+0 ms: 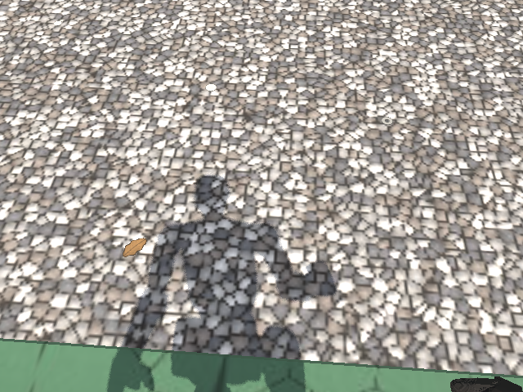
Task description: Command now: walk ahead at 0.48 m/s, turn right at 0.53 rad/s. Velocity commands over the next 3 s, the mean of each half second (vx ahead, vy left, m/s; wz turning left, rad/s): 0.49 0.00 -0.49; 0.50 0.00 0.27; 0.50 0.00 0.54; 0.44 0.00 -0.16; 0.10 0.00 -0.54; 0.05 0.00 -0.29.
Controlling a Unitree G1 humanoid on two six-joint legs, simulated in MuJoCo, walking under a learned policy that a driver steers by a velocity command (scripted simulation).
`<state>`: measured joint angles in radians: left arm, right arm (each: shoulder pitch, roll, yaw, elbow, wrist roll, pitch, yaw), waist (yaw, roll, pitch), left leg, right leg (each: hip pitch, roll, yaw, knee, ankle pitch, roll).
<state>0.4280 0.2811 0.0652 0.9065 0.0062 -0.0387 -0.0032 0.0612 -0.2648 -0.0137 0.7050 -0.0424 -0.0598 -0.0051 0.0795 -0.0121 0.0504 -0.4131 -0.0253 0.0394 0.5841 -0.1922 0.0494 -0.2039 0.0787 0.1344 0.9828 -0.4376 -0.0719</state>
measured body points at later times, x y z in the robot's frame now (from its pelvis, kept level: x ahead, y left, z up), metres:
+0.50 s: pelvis +0.27 -0.04 -0.01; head +0.31 -0.06 +0.44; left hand +0.54 +0.12 -0.10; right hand +0.16 -0.27 -0.15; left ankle +0.10 +0.10 -0.66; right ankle +0.34 -0.11 -0.73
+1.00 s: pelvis +0.54 -0.07 -0.02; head +0.58 -0.06 +0.43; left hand +0.52 +0.19 -0.16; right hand +0.71 -0.31 -0.13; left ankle +0.67 -0.01 -0.74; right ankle +0.34 -0.12 -0.72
